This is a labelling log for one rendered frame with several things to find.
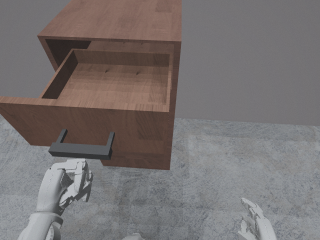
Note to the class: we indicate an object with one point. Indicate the robot left hand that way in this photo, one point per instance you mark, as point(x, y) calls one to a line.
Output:
point(72, 175)

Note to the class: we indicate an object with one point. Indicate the cabinet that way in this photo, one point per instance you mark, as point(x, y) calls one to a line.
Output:
point(121, 25)

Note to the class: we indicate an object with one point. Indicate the robot left shin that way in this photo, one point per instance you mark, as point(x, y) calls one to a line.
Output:
point(136, 234)

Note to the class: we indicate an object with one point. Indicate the robot left forearm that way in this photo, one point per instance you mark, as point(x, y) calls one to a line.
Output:
point(42, 226)

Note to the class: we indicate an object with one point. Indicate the handle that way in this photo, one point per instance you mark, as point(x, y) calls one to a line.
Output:
point(83, 151)

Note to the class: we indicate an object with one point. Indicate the robot right hand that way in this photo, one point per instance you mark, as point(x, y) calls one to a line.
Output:
point(260, 229)

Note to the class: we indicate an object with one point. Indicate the drawer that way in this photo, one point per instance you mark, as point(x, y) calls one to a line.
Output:
point(95, 92)

